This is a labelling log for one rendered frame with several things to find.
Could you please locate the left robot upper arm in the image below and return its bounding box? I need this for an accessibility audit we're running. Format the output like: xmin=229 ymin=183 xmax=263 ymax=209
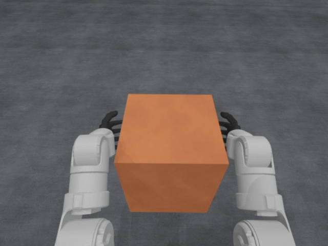
xmin=56 ymin=218 xmax=114 ymax=246

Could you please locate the carton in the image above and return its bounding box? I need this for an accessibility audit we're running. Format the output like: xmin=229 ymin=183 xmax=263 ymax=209
xmin=114 ymin=94 xmax=229 ymax=213

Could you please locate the robot left hand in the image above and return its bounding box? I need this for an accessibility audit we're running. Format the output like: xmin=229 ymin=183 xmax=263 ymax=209
xmin=99 ymin=111 xmax=123 ymax=150

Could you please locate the robot right forearm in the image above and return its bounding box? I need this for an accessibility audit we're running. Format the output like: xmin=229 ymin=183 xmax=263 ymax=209
xmin=226 ymin=129 xmax=296 ymax=246

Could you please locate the robot left forearm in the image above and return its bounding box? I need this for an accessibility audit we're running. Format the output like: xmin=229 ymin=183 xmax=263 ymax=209
xmin=55 ymin=128 xmax=115 ymax=246

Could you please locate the robot right hand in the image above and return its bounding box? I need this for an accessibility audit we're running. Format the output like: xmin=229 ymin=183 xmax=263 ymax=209
xmin=219 ymin=112 xmax=241 ymax=151

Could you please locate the right robot upper arm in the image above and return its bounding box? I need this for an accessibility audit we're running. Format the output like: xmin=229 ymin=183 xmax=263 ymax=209
xmin=233 ymin=220 xmax=295 ymax=246

